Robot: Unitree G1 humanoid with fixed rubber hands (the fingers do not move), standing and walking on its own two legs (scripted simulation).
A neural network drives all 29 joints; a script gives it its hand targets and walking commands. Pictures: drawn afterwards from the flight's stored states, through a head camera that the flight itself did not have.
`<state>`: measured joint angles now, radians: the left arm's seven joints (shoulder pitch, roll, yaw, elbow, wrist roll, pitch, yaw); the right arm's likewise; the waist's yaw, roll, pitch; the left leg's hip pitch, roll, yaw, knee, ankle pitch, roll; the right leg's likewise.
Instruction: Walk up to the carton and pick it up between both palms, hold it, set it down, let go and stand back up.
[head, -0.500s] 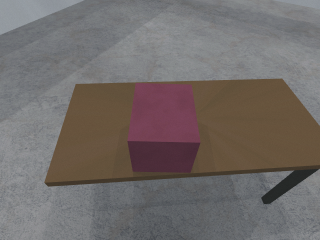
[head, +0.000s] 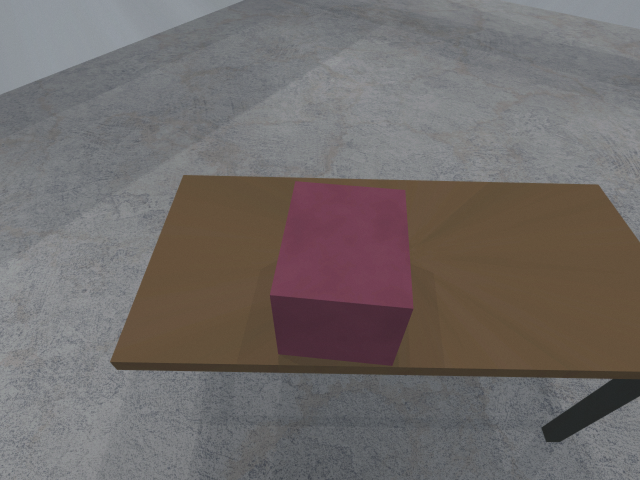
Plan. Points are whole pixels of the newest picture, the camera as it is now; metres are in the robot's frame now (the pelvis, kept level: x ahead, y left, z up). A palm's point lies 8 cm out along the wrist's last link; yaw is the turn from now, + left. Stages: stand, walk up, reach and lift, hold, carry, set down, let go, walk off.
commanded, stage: walk up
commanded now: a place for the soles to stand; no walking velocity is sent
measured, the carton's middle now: (342, 271) +0.50 -0.02 -0.10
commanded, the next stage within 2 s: reach and lift in 0.82 s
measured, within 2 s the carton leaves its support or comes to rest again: neither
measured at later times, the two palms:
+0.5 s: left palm out of the picture +0.03 +0.27 -0.13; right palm out of the picture +0.06 -0.25 -0.12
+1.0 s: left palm out of the picture +0.12 +0.29 -0.12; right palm (494, 479) +0.17 -0.23 -0.13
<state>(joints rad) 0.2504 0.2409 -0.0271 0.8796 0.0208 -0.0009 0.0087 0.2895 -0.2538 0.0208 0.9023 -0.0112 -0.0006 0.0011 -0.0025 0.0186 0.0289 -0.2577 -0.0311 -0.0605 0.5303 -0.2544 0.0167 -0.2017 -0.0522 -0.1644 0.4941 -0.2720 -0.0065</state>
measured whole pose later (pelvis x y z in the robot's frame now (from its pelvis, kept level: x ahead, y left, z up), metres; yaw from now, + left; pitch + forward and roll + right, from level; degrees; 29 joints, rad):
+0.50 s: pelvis -0.01 +0.01 +0.00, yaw +4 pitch -1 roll -2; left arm 0.24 0.27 -0.02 0.92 0.03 0.02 0.02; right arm 0.27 -0.28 0.01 0.90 -0.01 0.01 -0.01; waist 0.00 0.02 0.04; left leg -0.32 -0.06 -0.13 0.60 -0.26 0.02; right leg -0.21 -0.08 -0.23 0.53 -0.29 0.00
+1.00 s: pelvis -0.02 +0.00 -0.03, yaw +3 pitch +1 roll +0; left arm 0.06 0.33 0.05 0.54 0.01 0.49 0.02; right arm -0.06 -0.22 -0.05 0.93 -0.04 0.01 0.08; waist 0.01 -0.02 0.10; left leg -0.46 0.00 0.00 0.81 -0.35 0.01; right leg -0.40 -0.03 -0.09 0.80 -0.39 -0.02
